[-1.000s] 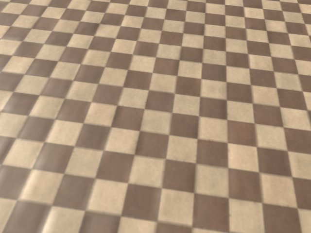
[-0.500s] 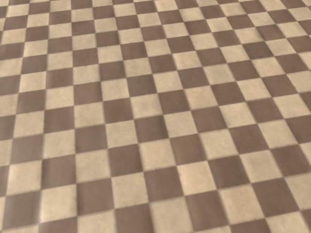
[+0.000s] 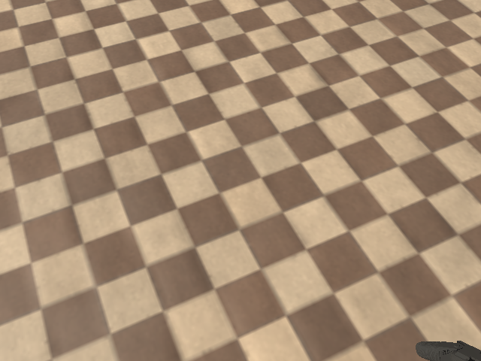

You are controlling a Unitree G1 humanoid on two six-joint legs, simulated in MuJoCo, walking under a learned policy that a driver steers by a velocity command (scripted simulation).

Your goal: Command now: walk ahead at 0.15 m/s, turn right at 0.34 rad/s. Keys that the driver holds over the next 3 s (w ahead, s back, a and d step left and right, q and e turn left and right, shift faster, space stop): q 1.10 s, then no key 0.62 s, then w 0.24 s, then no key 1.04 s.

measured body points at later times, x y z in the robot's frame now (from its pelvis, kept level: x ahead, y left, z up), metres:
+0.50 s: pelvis +0.05 +0.02 +0.00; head +0.08 +0.04 +0.44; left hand +0.17 +0.32 -0.10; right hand +0.23 -0.25 -0.10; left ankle +0.05 +0.11 -0.73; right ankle +0.07 -0.14 -0.72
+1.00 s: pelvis +0.07 +0.02 +0.01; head +0.10 +0.03 +0.46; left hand +0.10 +0.34 -0.08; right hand +0.34 -0.17 -0.08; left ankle +0.05 +0.11 -0.73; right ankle +0.14 -0.10 -0.72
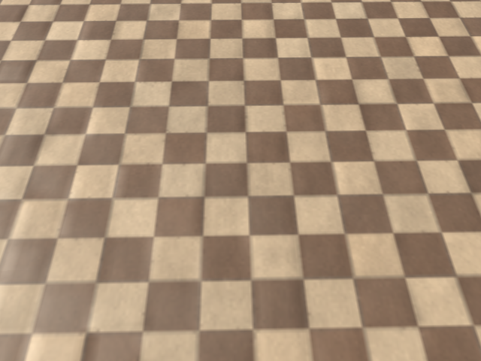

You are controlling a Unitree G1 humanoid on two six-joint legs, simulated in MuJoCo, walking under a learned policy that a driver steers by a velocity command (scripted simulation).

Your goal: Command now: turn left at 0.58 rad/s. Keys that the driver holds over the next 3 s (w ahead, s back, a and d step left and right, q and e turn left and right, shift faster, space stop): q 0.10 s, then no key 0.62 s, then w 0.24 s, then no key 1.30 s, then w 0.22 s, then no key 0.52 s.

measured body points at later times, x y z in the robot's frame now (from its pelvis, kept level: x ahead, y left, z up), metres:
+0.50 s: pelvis -0.01 +0.02 +0.00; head +0.00 +0.04 +0.45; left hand +0.07 +0.31 -0.12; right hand +0.19 -0.20 -0.09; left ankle -0.04 +0.13 -0.74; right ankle +0.01 -0.13 -0.74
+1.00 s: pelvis +0.05 +0.00 +0.00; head +0.06 -0.01 +0.44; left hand +0.12 +0.30 -0.11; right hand +0.15 -0.26 -0.13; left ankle -0.04 +0.13 -0.74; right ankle +0.07 -0.10 -0.74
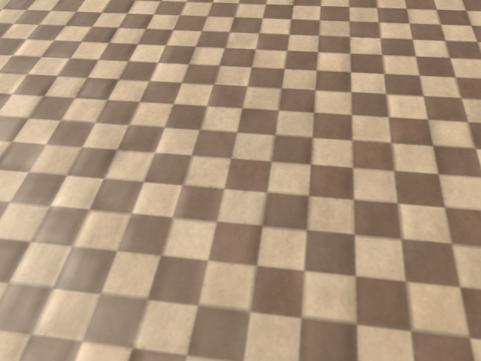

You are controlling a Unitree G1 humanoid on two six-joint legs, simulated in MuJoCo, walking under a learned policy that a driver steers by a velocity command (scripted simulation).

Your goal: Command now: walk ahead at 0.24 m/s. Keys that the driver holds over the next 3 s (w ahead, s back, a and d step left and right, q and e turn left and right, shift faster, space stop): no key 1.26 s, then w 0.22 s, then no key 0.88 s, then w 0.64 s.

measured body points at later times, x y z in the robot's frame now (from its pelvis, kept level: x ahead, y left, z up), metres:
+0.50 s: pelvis +0.11 -0.02 +0.00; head +0.13 -0.02 +0.45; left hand +0.18 +0.25 -0.13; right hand +0.28 -0.27 -0.10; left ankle +0.15 +0.11 -0.73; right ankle +0.01 -0.10 -0.73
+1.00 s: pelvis +0.10 +0.00 +0.00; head +0.11 -0.01 +0.45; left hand +0.12 +0.26 -0.14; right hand +0.22 -0.27 -0.13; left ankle +0.15 +0.11 -0.73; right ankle +0.01 -0.10 -0.73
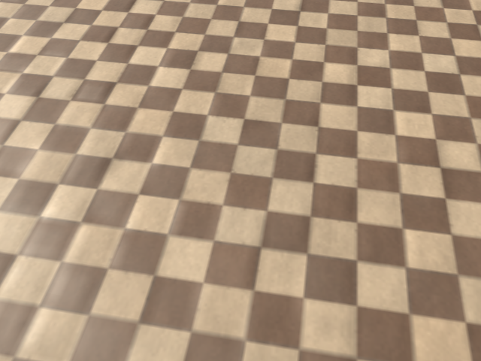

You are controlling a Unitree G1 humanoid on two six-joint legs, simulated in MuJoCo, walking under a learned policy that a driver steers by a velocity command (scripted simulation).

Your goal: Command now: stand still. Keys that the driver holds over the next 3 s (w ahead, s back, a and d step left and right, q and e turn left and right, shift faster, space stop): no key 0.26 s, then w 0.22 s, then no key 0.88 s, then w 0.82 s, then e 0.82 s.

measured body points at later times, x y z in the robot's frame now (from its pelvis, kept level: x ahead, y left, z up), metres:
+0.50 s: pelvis +0.03 +0.02 +0.00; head +0.04 +0.04 +0.45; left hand -0.03 +0.28 -0.16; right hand +0.13 -0.24 -0.13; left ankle +0.07 +0.13 -0.72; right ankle -0.09 -0.10 -0.73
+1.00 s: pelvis +0.13 +0.05 +0.00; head +0.14 +0.04 +0.45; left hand +0.22 +0.31 -0.13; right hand +0.19 -0.20 -0.15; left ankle +0.09 +0.14 -0.73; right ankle +0.16 -0.08 -0.73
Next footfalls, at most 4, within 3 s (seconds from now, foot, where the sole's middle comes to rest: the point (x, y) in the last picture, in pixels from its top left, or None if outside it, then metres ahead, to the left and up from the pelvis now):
0.90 right None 0.20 -0.08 -0.77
1.70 right None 0.30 -0.12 -0.77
2.22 left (216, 310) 0.65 0.12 -0.77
2.74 right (299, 308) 0.66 -0.12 -0.77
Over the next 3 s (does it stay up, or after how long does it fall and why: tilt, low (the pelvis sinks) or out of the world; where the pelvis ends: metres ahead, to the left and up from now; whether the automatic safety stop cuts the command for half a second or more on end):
stays up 0.62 -0.02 0.01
